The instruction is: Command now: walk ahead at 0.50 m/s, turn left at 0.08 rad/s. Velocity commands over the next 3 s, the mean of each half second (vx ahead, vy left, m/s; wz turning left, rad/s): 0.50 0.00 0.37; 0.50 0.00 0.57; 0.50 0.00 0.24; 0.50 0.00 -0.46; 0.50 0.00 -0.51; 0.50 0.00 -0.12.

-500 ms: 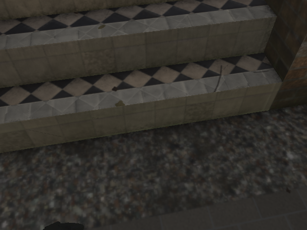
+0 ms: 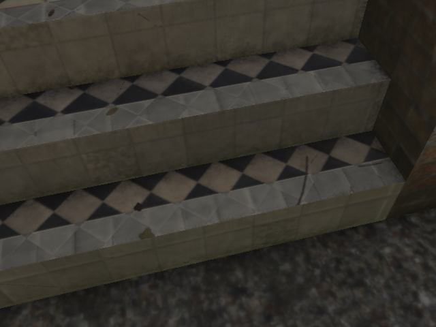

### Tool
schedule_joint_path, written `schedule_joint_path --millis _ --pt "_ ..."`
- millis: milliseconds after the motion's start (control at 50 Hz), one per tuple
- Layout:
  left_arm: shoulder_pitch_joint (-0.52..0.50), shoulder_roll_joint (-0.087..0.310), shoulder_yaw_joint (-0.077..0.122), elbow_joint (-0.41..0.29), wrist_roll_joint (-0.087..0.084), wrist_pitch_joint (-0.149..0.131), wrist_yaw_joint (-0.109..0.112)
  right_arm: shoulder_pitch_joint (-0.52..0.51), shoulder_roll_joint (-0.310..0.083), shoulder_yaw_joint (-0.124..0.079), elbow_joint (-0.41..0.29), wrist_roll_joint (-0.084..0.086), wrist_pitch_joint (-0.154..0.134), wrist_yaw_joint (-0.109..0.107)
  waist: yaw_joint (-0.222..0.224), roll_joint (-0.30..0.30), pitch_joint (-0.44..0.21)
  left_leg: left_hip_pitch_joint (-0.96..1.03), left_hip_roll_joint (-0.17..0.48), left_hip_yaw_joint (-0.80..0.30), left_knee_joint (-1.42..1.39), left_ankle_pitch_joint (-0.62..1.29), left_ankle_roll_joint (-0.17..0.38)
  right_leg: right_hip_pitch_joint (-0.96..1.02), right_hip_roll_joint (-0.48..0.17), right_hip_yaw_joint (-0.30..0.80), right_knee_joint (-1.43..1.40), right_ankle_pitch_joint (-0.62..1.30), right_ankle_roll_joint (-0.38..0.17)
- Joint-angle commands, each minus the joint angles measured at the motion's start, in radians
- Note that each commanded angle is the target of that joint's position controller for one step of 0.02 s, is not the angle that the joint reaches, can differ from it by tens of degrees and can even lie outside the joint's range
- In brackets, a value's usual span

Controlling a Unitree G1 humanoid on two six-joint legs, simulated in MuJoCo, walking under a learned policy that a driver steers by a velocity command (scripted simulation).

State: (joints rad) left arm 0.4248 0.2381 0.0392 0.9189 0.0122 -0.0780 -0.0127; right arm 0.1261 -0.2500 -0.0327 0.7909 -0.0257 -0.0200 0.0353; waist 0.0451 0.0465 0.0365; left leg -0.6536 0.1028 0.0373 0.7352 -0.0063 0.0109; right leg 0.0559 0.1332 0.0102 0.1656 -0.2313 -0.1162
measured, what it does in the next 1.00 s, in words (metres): walks ahead, turning left: left foot, then right foot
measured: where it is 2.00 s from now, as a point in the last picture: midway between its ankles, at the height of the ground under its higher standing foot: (155, 223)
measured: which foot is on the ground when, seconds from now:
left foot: up 0.00-0.14, down 0.16-0.62, up 0.64-1.00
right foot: down 0.00-0.18, up 0.20-0.60, down 0.62-1.00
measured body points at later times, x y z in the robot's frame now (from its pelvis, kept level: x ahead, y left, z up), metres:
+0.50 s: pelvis +0.27 +0.05 +0.00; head +0.31 +0.07 +0.45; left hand +0.40 +0.32 -0.11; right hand +0.34 -0.22 -0.12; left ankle +0.22 +0.10 -0.74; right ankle +0.45 -0.08 -0.70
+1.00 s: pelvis +0.43 +0.10 +0.00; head +0.46 +0.11 +0.45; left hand +0.33 +0.35 -0.13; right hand +0.71 +0.00 -0.11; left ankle +0.40 +0.21 -0.71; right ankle +0.47 -0.03 -0.74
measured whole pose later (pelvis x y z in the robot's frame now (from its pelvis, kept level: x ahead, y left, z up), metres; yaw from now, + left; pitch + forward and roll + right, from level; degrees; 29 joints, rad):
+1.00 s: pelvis +0.43 +0.10 +0.00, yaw +33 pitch +3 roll -1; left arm 0.30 0.24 0.04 0.85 0.04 -0.10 0.02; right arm 0.09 -0.22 -0.04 0.75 -0.04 0.01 0.01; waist 0.04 0.03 0.01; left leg -0.51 0.04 0.05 0.81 -0.29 0.02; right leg -0.19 -0.07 -0.20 0.39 -0.24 0.02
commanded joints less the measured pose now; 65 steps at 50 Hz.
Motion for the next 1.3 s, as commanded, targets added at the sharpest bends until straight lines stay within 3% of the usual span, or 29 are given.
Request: schedule_joint_path --millis 20,80,140,160,180,200,240,280,360,520,560,600,620,640,660,680,720,760,840,920,1000,1060,1080,1100,1120,1140,1180,1220,1300 --pt "0.051 0.126 0.021 -0.009 0.013 -0.016 0.012 -0.142 -0.057 -0.004 -0.095 0.009 -0.02 0.006 0.021 -0.102 0.069 -0.006 -0.035 0.026 -0.089 0.019 0.035 0.004 -0.304 0.068 -0.044 0.477 -0.063" --pt "0.019 0.145 0.021 0.009 0.02 -0.021 0.028 -0.113 -0.073 -0.008 -0.093 0.009 -0.03 0.007 -0.016 -0.103 0.061 0.089 -0.089 0.038 -0.161 -0.077 0.091 0.058 -0.332 0.014 0.029 0.705 -0.041" --pt "-0.011 0.175 0.023 0.016 0.026 -0.012 0.04 0.15 -0.11 -0.032 -0.002 -0.001 -0.046 -0.016 -0.127 -0.107 -0.104 0.384 -0.19 0.084 -0.244 -0.164 0.155 0.077 -0.309 -0.055 0.425 1.052 -0.008" --pt "-0.028 0.173 0.016 -0.002 0.02 -0.015 0.042 0.312 -0.152 -0.048 0.041 -0.02 -0.054 -0.025 -0.196 -0.08 -0.19 0.632 -0.094 -0.042 -0.259 -0.167 0.207 -0.105 -0.288 -0.072 0.664 0.848 0.009" --pt "0.034 0.097 -0.003 -0.045 -0.017 -0.024 0.027 0.406 -0.29 -0.092 0.047 -0.033 -0.05 -0.034 -0.177 0.156 -0.301 0.942 0.194 -0.547 -0.294 -0.223 0.388 -0.507 -0.107 -0.123 1.109 0.299 0.067" --pt "-0.017 0.143 0.008 -0.044 0.015 -0.034 0.02 0.32 -0.241 -0.081 0.057 0.007 -0.041 -0.021 -0.135 0.103 -0.294 0.942 0.234 -0.795 -0.449 -0.204 0.403 -0.681 -0.047 0.027 1.208 -0.222 0.055" --pt "-0.133 0.147 0.003 -0.077 0.015 -0.048 0.004 0.182 -0.166 -0.066 0.037 0.023 -0.036 -0.01 -0.083 -0.038 -0.068 0.674 0.176 -0.539 -0.498 -0.168 0.341 -0.708 -0.167 0.065 1.113 -0.064 0.056" --pt "-0.141 0.125 -0.002 -0.084 0.034 -0.025 0.006 0.156 -0.116 -0.05 0.05 0.032 -0.042 -0.014 -0.028 -0.064 -0.005 0.505 0.092 -0.395 -0.533 0.033 0.282 -0.612 -0.207 0.053 0.996 -0.045 0.087" --pt "-0.186 0.083 -0.016 -0.117 0.045 0.007 0.002 0.18 -0.165 -0.059 0.064 0.032 -0.06 -0.018 -0.015 -0.023 -0.026 0.418 0.016 -0.284 -0.537 0.216 0.266 -0.566 -0.198 0.001 0.845 0.013 0.144" --pt "-0.445 0.086 -0.034 -0.202 0.02 -0.002 0.012 0.266 -0.176 -0.072 0.077 0.015 -0.052 -0.03 -0.119 0.038 -0.055 0.523 -0.028 -0.309 -0.415 0.314 0.166 -0.529 -0.137 -0.019 0.428 0.19 0.161" --pt "-0.363 0.089 -0.036 -0.186 0.011 -0.008 0.023 0.245 -0.15 -0.07 0.071 0.0 -0.051 -0.036 -0.083 0.068 -0.097 0.505 0.002 -0.356 -0.346 0.298 0.165 -0.412 -0.126 0.005 0.42 0.126 0.139" --pt "-0.212 0.117 -0.021 -0.147 0.026 -0.027 0.043 0.157 -0.162 -0.07 0.042 0.018 -0.056 -0.04 0.022 -0.008 -0.132 0.455 -0.069 -0.343 -0.141 0.488 0.115 -0.211 -0.099 -0.006 0.257 0.169 0.104" --pt "-0.106 0.169 -0.004 -0.128 0.044 -0.043 0.059 0.138 -0.126 -0.058 0.022 0.037 -0.07 -0.037 0.065 -0.061 -0.189 0.34 -0.123 -0.32 0.042 0.342 0.081 -0.02 -0.224 0.092 0.209 0.245 0.066" --pt "-0.059 0.251 0.011 -0.132 0.059 -0.04 0.068 0.223 0.001 -0.023 -0.003 0.043 -0.075 -0.042 0.011 -0.261 -0.256 0.154 -0.221 -0.203 0.277 -0.417 0.059 0.158 -0.536 0.356 0.238 0.614 -0.004" --pt "-0.077 0.263 0.035 -0.122 0.041 -0.016 0.064 0.305 -0.065 -0.031 0.006 0.035 -0.049 -0.061 -0.032 -0.279 -0.334 0.045 -0.209 -0.122 0.419 -0.577 0.056 0.139 -0.635 0.572 0.204 0.471 -0.128" --pt "-0.137 0.161 0.018 -0.151 0.037 -0.009 0.055 0.266 -0.114 -0.038 0.037 0.004 -0.026 -0.061 -0.036 -0.113 -0.244 0.019 -0.133 -0.133 0.5 -0.502 0.05 0.033 -0.57 0.509 0.159 0.194 -0.125" --pt "-0.211 0.084 -0.004 -0.163 0.025 -0.015 0.049 0.157 -0.105 -0.042 0.011 -0.015 -0.015 -0.035 -0.041 -0.113 -0.1 0.01 -0.086 -0.118 0.503 -0.366 0.031 -0.145 -0.45 0.294 0.058 0.063 -0.064" --pt "-0.18 0.098 0.002 -0.132 0.016 -0.029 0.054 0.124 -0.066 -0.034 -0.01 -0.028 -0.005 -0.019 -0.053 -0.135 -0.052 0.03 -0.07 -0.096 0.505 -0.291 0.005 -0.231 -0.404 0.142 0.031 0.253 -0.052" --pt "-0.167 0.106 0.015 -0.12 0.021 -0.051 0.039 0.085 -0.023 -0.025 -0.034 -0.022 0.005 -0.02 -0.075 -0.14 -0.126 0.04 -0.073 -0.047 0.457 -0.292 -0.019 -0.19 -0.412 -0.008 0.103 0.653 -0.075" --pt "-0.207 0.125 0.025 -0.138 0.021 -0.045 0.037 0.004 -0.006 -0.012 -0.075 -0.014 0.019 -0.013 -0.072 -0.184 -0.113 0.184 -0.047 -0.014 0.176 -0.239 -0.001 -0.274 -0.403 -0.112 0.094 0.527 -0.029" --pt "-0.157 0.151 0.038 -0.142 0.022 -0.019 0.036 0.003 -0.03 -0.019 -0.094 -0.012 0.024 -0.03 -0.041 -0.22 -0.152 0.302 -0.104 0.07 -0.013 -0.303 0.028 -0.223 -0.438 -0.137 0.231 0.482 -0.002" --pt "-0.189 0.125 0.027 -0.177 -0.008 0.022 0.028 0.149 -0.038 -0.03 -0.056 -0.027 -0.016 -0.026 -0.126 -0.028 -0.177 0.561 -0.167 0.05 -0.348 -0.131 0.072 -0.37 -0.342 -0.241 0.759 0.364 0.059" --pt "-0.159 0.012 -0.003 -0.222 0.023 0.031 0.025 0.16 -0.157 -0.049 -0.063 -0.027 -0.024 -0.033 -0.063 0.199 -0.152 0.69 0.086 -0.316 -0.322 0.351 0.11 -0.688 -0.24 -0.242 1.055 -0.226 0.123" --pt "-0.147 0.013 -0.012 -0.256 0.015 0.035 0.038 0.242 -0.287 -0.091 -0.091 -0.013 -0.011 -0.045 -0.134 0.306 -0.327 0.744 0.294 -0.583 -0.425 0.454 0.363 -0.789 -0.144 -0.117 1.387 -0.293 0.158" --pt "-0.204 0.03 -0.007 -0.25 0.035 0.035 0.044 0.207 -0.257 -0.092 -0.098 -0.005 -0.001 -0.049 -0.13 0.108 -0.253 0.675 0.28 -0.594 -0.456 0.215 0.411 -0.882 -0.188 -0.044 1.595 -0.232 0.171" --pt "-0.271 0.047 -0.004 -0.257 0.053 0.024 0.035 0.131 -0.175 -0.063 -0.094 0.003 0.0 -0.053 -0.086 -0.021 -0.086 0.55 0.183 -0.457 -0.411 0.102 0.34 -0.939 -0.233 -0.007 1.5 -0.129 0.175" --pt "-0.246 0.059 -0.001 -0.253 0.05 0.029 0.029 0.07 -0.125 -0.042 -0.102 0.003 -0.003 -0.052 -0.031 -0.038 -0.061 0.446 0.086 -0.346 -0.377 0.243 0.27 -0.875 -0.224 -0.014 1.456 -0.108 0.167" --pt "-0.176 0.047 -0.005 -0.227 0.044 0.057 0.024 0.083 -0.076 -0.021 -0.091 0.002 -0.019 -0.05 -0.007 -0.023 -0.118 0.431 0.069 -0.274 -0.367 0.354 0.253 -0.79 -0.187 -0.037 1.439 -0.064 0.155" --pt "-0.238 0.002 -0.012 -0.254 0.03 0.085 0.047 0.234 -0.094 -0.012 -0.01 -0.007 -0.049 -0.057 -0.064 0.031 -0.1 0.559 0.128 -0.307 -0.393 0.314 0.3 -1.001 -0.132 -0.052 1.736 -0.169 0.105"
